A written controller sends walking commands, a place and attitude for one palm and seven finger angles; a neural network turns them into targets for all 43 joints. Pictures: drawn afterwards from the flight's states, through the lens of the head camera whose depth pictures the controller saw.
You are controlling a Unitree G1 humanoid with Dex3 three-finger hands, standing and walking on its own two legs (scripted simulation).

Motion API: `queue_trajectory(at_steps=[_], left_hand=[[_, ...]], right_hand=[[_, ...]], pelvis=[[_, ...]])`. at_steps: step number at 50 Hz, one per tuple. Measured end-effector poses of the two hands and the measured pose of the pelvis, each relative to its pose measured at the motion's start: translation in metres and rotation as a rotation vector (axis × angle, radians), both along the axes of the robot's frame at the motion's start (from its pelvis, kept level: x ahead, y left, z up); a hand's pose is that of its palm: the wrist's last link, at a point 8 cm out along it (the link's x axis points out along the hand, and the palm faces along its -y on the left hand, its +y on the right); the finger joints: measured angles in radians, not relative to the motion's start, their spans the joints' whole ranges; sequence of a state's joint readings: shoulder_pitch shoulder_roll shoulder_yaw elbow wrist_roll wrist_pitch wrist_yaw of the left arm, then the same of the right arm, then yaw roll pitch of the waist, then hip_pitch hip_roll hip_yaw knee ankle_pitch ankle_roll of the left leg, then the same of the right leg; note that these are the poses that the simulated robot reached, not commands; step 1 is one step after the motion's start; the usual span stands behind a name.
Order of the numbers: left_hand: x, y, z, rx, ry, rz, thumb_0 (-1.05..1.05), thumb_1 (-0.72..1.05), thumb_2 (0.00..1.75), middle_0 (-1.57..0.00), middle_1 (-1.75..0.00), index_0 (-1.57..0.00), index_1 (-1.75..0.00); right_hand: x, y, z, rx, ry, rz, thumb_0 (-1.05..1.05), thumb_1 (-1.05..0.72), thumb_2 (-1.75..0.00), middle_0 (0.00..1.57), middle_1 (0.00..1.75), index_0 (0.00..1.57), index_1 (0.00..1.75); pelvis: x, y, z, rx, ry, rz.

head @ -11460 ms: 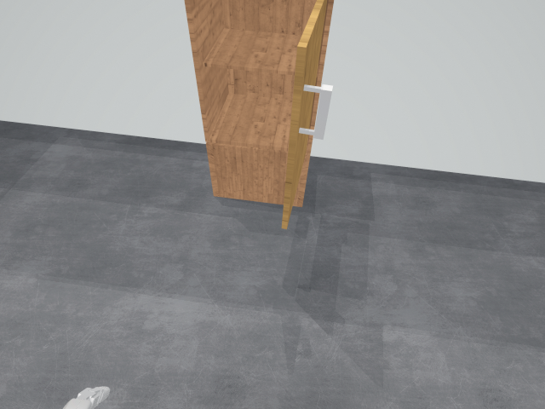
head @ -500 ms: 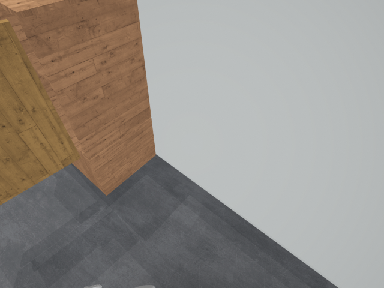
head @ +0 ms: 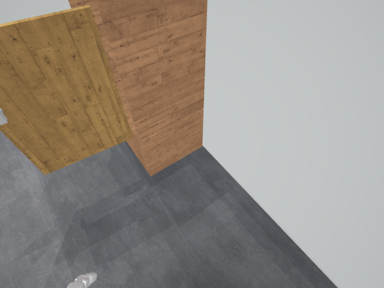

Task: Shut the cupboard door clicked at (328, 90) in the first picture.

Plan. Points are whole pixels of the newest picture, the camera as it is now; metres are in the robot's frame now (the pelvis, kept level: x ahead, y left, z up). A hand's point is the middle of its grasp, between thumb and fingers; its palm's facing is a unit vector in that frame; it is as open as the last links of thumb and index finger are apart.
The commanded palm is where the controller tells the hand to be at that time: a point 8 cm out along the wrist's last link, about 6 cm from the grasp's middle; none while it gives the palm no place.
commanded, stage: turn to face it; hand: left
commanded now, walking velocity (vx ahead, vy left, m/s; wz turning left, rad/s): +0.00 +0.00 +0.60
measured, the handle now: out of the picture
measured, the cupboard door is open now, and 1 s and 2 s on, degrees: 85 85 85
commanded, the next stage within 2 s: take the last steps up to it in 0.82 s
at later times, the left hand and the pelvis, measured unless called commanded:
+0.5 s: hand out of the picture -0.08 +0.21 -0.18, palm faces +0.36 -0.90 -0.25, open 7.3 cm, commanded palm none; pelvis -0.05 +0.00 -0.01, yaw +19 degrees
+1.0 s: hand out of the picture -0.08 +0.19 -0.15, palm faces +0.47 -0.84 -0.27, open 7.3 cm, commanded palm none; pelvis -0.08 -0.02 +0.00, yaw +27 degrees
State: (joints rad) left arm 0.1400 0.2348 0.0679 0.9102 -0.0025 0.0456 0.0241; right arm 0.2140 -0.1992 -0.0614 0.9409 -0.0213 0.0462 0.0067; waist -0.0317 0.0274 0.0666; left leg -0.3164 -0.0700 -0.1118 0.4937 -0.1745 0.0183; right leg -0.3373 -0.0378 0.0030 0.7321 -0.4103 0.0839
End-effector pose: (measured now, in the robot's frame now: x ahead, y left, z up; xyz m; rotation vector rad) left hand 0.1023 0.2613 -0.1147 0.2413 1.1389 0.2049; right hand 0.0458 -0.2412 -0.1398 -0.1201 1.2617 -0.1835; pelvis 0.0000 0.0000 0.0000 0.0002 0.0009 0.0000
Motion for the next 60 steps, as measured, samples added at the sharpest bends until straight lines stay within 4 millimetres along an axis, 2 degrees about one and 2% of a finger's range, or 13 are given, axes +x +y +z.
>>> queue_trajectory(at_steps=[4, 10, 15, 20, 25, 27, 29, 34, 39, 44, 50, 54, 60], left_hand=[[-0.013, -0.022, 0.006, 0.017, -0.056, 0.028, 0.0, 0.91, 0.9, -0.2, -0.3, -0.2, -0.3], [-0.056, -0.04, 0.016, 0.006, -0.03, 0.11, 0.0, 0.91, 0.9, -0.21, -0.3, -0.21, -0.3], [-0.092, -0.044, 0.011, -0.018, 0.0, 0.186, 0.0, 0.91, 0.9, -0.21, -0.3, -0.21, -0.3], [-0.142, -0.035, -0.003, -0.046, 0.058, 0.277, 0.0, 0.9, 0.9, -0.21, -0.3, -0.21, -0.3], [-0.202, -0.009, -0.03, -0.076, 0.13, 0.385, 0.0, 0.9, 0.9, -0.21, -0.3, -0.21, -0.3], [-0.222, 0.001, -0.038, -0.079, 0.168, 0.422, 0.0, 0.91, 0.9, -0.21, -0.3, -0.21, -0.3], [-0.235, 0.009, -0.037, -0.077, 0.192, 0.445, 0.0, 0.91, 0.9, -0.2, -0.3, -0.21, -0.3], [-0.241, 0.019, -0.024, -0.077, 0.153, 0.474, 0.01, 0.91, 0.9, -0.2, -0.3, -0.2, -0.3], [-0.236, 0.017, -0.015, -0.065, 0.101, 0.479, 0.0, 0.91, 0.9, -0.2, -0.3, -0.2, -0.3], [-0.224, 0.004, -0.009, -0.053, 0.06, 0.472, 0.0, 0.91, 0.9, -0.2, -0.3, -0.2, -0.3], [-0.215, -0.03, -0.005, -0.024, 0.005, 0.47, 0.0, 0.91, 0.9, -0.2, -0.3, -0.2, -0.3], [-0.232, -0.061, 0.004, -0.043, 0.009, 0.508, 0.0, 0.91, 0.9, -0.2, -0.3, -0.2, -0.3], [-0.277, -0.096, 0.007, -0.087, 0.121, 0.583, 0.0, 0.92, 0.9, -0.21, -0.3, -0.21, -0.3]], right_hand=[[0.003, -0.022, -0.014, 0.018, 0.014, 0.035, 0.0, -0.91, -0.9, 0.2, 0.3, 0.2, 0.3], [0.02, -0.044, -0.004, 0.005, 0.012, 0.114, 0.0, -0.91, -0.9, 0.2, 0.3, 0.2, 0.3], [0.035, -0.047, 0.004, -0.023, 0.025, 0.197, 0.0, -0.91, -0.9, 0.19, 0.3, 0.2, 0.3], [0.062, -0.025, 0.009, -0.052, 0.007, 0.307, 0.0, -0.91, -0.9, 0.19, 0.3, 0.2, 0.3], [0.093, 0.019, 0.014, -0.08, -0.093, 0.423, 0.0, -0.91, -0.9, 0.19, 0.3, 0.2, 0.3], [0.098, 0.037, 0.018, -0.081, -0.13, 0.456, 0.0, -0.91, -0.9, 0.19, 0.3, 0.2, 0.3], [0.097, 0.051, 0.025, -0.079, -0.148, 0.483, 0.0, -0.91, -0.9, 0.19, 0.3, 0.2, 0.3], [0.084, 0.072, 0.033, -0.064, -0.142, 0.512, 0.0, -0.91, -0.9, 0.2, 0.3, 0.2, 0.3], [0.064, 0.076, 0.027, -0.029, -0.115, 0.513, 0.0, -0.91, -0.9, 0.2, 0.3, 0.2, 0.3], [0.038, 0.061, 0.013, 0.0, -0.056, 0.494, 0.0, -0.91, -0.9, 0.2, 0.3, 0.21, 0.3], [0.013, 0.025, -0.013, 0.03, 0.031, 0.471, 0.0, -0.91, -0.9, 0.2, 0.3, 0.2, 0.3], [0.005, 0.006, -0.012, 0.031, 0.09, 0.486, 0.0, -0.91, -0.9, 0.2, 0.3, 0.2, 0.3], [0.009, -0.008, -0.001, 0.018, 0.104, 0.492, 0.0, -0.91, -0.9, 0.19, 0.3, 0.2, 0.3]], pelvis=[[-0.009, -0.018, -0.006, 0.005, -0.012, 0.061], [-0.015, -0.03, 0.005, 0.037, -0.023, 0.148], [-0.021, -0.032, 0.008, 0.05, -0.022, 0.22], [-0.032, -0.022, 0.005, 0.045, -0.018, 0.28], [-0.045, 0.001, -0.01, 0.01, -0.015, 0.339], [-0.051, 0.006, -0.012, 0.017, -0.019, 0.351], [-0.055, 0.009, -0.008, 0.008, -0.027, 0.36], [-0.064, 0.015, 0.003, -0.012, -0.038, 0.393], [-0.07, 0.014, 0.007, -0.006, -0.039, 0.417], [-0.075, 0.002, 0.005, 0.006, -0.038, 0.441], [-0.076, -0.025, -0.004, 0.028, -0.034, 0.469], [-0.072, -0.034, 0.005, 0.041, -0.038, 0.497], [-0.064, -0.035, 0.016, 0.056, -0.029, 0.519]])
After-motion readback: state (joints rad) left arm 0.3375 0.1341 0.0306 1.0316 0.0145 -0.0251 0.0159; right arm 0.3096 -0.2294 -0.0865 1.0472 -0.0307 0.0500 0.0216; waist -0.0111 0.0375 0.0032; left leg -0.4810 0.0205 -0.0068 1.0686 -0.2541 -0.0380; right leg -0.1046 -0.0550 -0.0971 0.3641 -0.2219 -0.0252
